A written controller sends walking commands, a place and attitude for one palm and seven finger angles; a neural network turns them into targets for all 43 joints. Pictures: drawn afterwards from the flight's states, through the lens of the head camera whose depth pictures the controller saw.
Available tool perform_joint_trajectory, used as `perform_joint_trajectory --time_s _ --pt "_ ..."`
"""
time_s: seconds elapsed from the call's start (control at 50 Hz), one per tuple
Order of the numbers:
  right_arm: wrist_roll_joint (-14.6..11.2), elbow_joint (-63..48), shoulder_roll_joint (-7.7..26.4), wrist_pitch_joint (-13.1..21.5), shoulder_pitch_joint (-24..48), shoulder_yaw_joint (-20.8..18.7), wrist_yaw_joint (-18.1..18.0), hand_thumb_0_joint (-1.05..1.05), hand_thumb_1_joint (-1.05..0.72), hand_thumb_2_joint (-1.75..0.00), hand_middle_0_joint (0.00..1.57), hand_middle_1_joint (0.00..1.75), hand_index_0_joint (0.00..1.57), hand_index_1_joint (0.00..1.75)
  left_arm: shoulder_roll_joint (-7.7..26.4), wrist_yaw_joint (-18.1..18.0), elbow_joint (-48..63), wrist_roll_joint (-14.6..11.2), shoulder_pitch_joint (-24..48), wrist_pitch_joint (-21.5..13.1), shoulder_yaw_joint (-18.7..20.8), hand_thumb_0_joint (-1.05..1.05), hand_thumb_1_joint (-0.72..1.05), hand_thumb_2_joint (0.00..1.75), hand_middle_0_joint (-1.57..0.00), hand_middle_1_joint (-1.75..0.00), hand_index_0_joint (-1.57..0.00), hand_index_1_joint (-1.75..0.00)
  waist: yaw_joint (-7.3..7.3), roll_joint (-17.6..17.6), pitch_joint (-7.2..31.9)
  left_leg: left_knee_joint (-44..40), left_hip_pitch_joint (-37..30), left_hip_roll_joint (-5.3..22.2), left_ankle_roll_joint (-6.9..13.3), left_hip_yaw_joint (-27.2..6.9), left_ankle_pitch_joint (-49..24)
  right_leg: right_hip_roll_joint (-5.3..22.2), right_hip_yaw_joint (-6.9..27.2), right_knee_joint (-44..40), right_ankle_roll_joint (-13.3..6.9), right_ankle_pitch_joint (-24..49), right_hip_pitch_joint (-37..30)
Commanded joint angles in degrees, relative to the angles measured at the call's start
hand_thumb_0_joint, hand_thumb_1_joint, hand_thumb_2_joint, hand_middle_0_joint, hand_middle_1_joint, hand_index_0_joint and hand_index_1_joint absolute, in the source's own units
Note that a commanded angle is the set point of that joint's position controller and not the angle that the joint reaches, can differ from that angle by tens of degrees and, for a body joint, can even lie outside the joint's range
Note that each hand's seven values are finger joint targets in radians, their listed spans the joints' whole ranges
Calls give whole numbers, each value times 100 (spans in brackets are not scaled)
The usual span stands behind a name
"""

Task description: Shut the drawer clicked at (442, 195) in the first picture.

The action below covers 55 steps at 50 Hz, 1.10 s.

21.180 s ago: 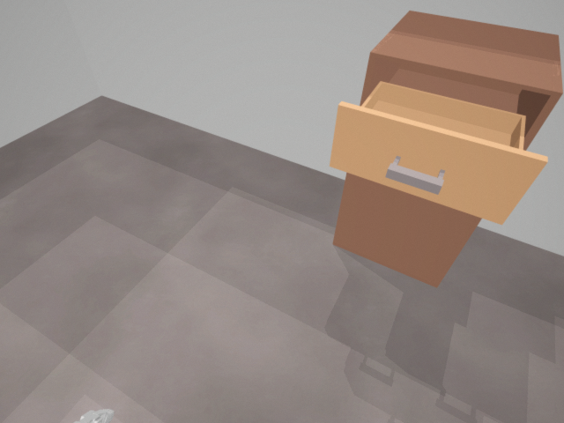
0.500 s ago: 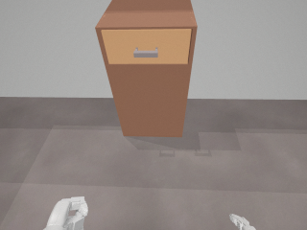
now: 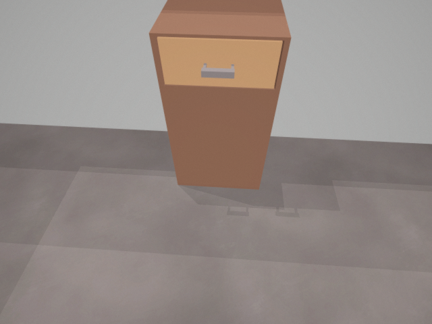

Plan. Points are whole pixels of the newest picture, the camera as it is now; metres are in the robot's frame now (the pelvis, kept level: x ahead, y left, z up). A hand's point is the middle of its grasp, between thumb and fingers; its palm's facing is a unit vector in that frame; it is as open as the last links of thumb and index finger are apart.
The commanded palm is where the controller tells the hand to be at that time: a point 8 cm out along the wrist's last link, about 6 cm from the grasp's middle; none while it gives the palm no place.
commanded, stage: let the arm hang, fingers relaxed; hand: left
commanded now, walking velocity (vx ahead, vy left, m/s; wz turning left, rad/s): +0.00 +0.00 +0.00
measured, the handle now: (218, 69) +0.91 +0.05 -0.01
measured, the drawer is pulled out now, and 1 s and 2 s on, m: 0.00 0.00 0.00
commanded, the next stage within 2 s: look to check the result in 0.40 s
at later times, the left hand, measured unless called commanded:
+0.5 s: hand out of the picture -0.01 +0.14 -0.18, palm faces +0.04 -0.99 -0.16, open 7.4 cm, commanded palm none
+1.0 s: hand out of the picture +0.00 +0.14 -0.18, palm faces +0.05 -0.98 -0.17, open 7.4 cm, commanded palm none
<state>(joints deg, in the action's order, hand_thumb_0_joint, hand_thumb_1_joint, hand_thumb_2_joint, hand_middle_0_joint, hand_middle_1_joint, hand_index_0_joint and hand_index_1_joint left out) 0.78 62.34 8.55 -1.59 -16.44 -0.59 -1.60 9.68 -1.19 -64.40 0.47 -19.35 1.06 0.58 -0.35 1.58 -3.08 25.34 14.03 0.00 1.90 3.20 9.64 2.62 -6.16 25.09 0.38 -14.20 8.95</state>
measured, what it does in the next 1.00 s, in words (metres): stands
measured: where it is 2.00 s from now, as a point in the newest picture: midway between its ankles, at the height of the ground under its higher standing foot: outside the picture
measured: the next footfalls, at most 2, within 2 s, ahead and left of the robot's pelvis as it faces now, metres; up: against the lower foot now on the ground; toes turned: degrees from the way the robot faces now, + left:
none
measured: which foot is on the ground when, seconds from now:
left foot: down 0.00-1.00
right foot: down 0.00-1.00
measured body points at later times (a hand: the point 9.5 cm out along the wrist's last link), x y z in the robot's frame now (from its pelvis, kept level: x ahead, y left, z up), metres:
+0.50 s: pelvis +0.00 -0.01 +0.00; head +0.01 -0.01 +0.45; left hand -0.01 +0.20 -0.16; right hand -0.04 -0.20 -0.17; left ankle +0.05 +0.10 -0.74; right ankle -0.01 -0.12 -0.74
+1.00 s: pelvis +0.01 -0.02 +0.00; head +0.03 -0.02 +0.45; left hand -0.01 +0.19 -0.16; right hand -0.01 -0.22 -0.17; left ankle +0.05 +0.10 -0.74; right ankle -0.01 -0.12 -0.74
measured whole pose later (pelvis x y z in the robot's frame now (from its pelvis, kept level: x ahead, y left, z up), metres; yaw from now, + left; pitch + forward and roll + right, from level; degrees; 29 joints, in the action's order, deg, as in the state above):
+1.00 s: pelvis +0.01 -0.02 +0.00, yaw -1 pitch -2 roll +0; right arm 0.7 65.8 5.5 -0.4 -16.9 -1.0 -2.4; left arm 5.8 -2.2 -66.1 0.3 -17.2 -0.5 1.2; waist 0.5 0.9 -3.2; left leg 25.4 12.6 1.6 0.2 3.2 10.9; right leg 1.0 -5.9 24.9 -0.9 -15.4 7.6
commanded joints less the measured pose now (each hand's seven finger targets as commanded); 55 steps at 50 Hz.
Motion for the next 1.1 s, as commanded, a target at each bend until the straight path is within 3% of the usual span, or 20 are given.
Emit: perform_joint_trajectory --time_s 0.0,0.34,0.38,0.44,0.66,0.82,1.08 --pt "6 -45 502 94 -414 -133 -26 0 -90 -90 20 30 20 30 486 -51 51 10 -285 -88 63 0 90 90 -20 -30 -20 -30 52 -43 -334 -836 -21 582 70 -731 841 307 440 -646 -290 -660 619" --pt "19 250 87 139 -680 -125 -64 0 -90 -90 20 30 20 30 168 -119 -85 -9 -297 -147 100 0 90 90 -20 -30 -20 -30 79 -86 -332 -565 -112 525 30 -480 151 366 499 -636 -310 -265 555" --pt "22 269 73 141 -693 -132 -73 0 -90 -90 20 30 20 30 148 -120 -87 -12 -288 -138 107 0 90 90 -20 -30 -20 -30 79 61 -359 -583 -86 530 25 -492 219 349 491 -620 -308 -286 564" --pt "14 272 53 140 -710 -134 -73 0 -90 -90 20 30 20 30 145 -125 -102 -9 -295 -146 111 0 90 90 -20 -30 -20 -30 75 -89 -358 -531 -85 529 20 -463 120 365 495 -639 -306 -238 541" --pt "7 296 67 158 -688 -136 -93 0 -90 -90 20 30 20 30 117 -137 -125 -14 -321 -167 117 0 90 90 -20 -30 -20 -30 88 -76 -204 -418 -253 572 17 -452 -248 368 502 -636 -305 -7 432" --pt "8 304 85 145 -622 -132 -85 0 -90 -90 20 30 20 30 136 -135 -130 -5 -284 -165 121 0 90 90 -20 -30 -20 -30 100 -91 -389 -460 -232 580 -1 -448 -121 363 495 -698 -304 -120 541" --pt "12 317 139 167 -539 -125 -96 0 -90 -90 20 30 20 30 178 -132 -114 -12 -235 -187 135 0 90 90 -20 -30 -20 -30 89 -103 -266 -417 -334 598 -24 -406 -428 385 507 -720 -300 180 353"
